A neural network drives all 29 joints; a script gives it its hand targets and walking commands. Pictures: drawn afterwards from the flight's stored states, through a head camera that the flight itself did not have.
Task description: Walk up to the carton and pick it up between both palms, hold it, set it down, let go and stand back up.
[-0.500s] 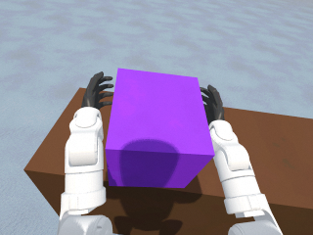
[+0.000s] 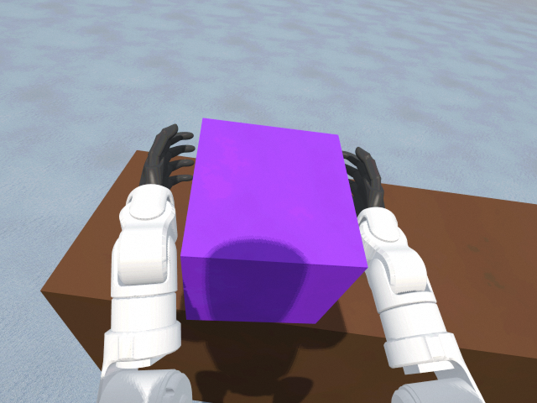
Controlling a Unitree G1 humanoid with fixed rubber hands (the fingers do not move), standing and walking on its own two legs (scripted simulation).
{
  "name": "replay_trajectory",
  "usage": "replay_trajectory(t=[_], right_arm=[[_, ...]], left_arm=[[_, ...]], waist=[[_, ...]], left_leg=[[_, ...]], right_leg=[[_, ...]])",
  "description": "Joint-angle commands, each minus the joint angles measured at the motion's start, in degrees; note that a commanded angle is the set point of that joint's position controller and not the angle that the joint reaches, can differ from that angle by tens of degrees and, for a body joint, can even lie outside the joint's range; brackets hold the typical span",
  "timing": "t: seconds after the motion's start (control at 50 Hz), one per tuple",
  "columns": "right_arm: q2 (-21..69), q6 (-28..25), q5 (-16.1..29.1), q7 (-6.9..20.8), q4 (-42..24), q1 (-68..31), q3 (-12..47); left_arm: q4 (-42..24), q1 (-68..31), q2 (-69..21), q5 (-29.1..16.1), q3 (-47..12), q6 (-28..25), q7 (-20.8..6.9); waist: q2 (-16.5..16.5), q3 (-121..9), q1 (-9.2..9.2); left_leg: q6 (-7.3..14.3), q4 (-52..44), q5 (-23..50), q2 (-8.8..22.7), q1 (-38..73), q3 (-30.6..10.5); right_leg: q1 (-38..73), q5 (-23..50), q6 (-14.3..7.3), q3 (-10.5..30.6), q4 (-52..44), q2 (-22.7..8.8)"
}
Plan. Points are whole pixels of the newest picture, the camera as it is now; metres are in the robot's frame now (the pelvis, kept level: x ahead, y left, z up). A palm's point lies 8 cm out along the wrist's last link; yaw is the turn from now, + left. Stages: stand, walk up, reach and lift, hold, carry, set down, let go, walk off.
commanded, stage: hold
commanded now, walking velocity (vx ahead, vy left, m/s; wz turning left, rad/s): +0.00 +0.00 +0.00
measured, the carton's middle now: (262, 227) +0.34 +0.02 +0.13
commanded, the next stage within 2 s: none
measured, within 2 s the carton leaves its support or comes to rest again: neither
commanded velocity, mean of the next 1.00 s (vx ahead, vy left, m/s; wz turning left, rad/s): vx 0.00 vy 0.00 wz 0.00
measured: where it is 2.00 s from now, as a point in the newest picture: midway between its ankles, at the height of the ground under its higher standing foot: outside the picture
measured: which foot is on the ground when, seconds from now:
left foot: down 0.00-1.00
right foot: down 0.00-1.00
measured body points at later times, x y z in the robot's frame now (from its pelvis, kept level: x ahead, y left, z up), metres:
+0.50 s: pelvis +0.00 +0.00 +0.00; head -0.02 +0.04 +0.45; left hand +0.37 +0.16 +0.19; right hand +0.36 -0.13 +0.17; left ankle +0.03 +0.13 -0.75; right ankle -0.01 -0.09 -0.75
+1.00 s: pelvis +0.00 +0.00 +0.00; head -0.02 +0.04 +0.45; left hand +0.37 +0.16 +0.19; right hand +0.36 -0.13 +0.16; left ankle +0.03 +0.13 -0.75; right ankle -0.01 -0.09 -0.75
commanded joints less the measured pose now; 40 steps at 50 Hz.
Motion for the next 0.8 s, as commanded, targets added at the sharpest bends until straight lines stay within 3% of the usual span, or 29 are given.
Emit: replay_trajectory(t=[0.0,0.78], right_arm=[[19.95,-3.12,2.53,2.1,-14.89,-35.32,16.94],[19.99,-3.69,2.23,2.16,-14.86,-35.26,16.94]], left_arm=[[-6.52,-26.46,-21.67,-7.34,-24.02,-3.15,-7.28],[-6.27,-26.27,-21.65,-7.23,-24.21,-2.98,-7.0]], waist=[[5.14,-21.7,-0.49],[5.04,-21.4,-0.52]], left_leg=[[-0.71,0.92,11.42,-2.57,7.66,2.82],[-0.65,1.08,11.48,-2.41,7.95,3.02]], right_leg=[[3.17,13.64,3.52,-0.84,1.22,0.83],[3.04,13.18,3.53,-0.85,1.15,0.74]])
